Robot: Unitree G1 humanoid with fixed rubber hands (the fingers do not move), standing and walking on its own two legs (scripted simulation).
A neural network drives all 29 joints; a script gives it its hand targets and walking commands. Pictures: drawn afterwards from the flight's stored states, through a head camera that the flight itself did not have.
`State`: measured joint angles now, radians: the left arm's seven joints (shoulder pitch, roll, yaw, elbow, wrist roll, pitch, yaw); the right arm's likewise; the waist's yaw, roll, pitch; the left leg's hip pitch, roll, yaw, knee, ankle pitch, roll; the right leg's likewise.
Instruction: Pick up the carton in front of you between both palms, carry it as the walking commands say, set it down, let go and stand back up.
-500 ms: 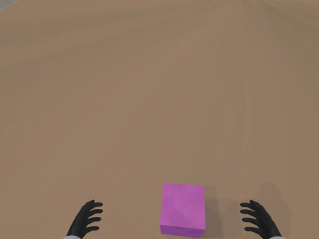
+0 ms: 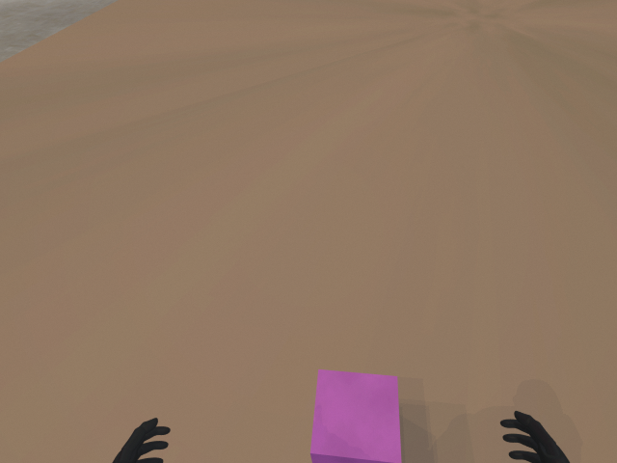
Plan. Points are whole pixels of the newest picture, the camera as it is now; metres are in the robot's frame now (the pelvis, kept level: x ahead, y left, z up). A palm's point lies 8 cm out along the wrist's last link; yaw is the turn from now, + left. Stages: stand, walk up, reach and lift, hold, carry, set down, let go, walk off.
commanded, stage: stand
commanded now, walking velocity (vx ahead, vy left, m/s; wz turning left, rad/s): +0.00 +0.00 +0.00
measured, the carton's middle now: (354, 427) +0.35 -0.06 -0.64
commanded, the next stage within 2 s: none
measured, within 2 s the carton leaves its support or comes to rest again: neither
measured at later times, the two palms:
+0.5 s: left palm out of the picture +0.11 +0.28 -0.08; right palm out of the picture +0.12 -0.30 -0.10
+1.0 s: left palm out of the picture +0.08 +0.30 -0.09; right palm out of the picture +0.08 -0.31 -0.10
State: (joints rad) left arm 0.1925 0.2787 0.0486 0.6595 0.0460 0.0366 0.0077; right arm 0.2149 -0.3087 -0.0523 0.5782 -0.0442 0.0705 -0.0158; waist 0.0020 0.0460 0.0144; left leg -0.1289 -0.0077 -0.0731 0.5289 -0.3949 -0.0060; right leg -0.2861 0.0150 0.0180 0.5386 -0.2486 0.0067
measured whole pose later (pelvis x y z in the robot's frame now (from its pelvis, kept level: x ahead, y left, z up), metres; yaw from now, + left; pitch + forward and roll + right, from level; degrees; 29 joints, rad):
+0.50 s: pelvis +0.01 -0.01 +0.00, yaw +1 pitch -1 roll +0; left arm 0.15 0.32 0.04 0.88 0.03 0.00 0.02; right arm 0.23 -0.36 -0.02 0.79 -0.04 0.01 -0.03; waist 0.01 0.05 0.02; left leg -0.08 0.00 -0.10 0.46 -0.37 -0.02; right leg -0.24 0.02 -0.01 0.50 -0.25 -0.01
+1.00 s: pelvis -0.01 -0.01 +0.01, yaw +1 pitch -2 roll +0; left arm 0.13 0.36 0.03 0.99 0.02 0.00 0.01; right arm 0.22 -0.39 0.00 0.90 -0.03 0.00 -0.03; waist 0.01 0.03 0.03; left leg -0.04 0.00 -0.09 0.40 -0.32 -0.02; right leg -0.21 0.01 0.00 0.44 -0.19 -0.01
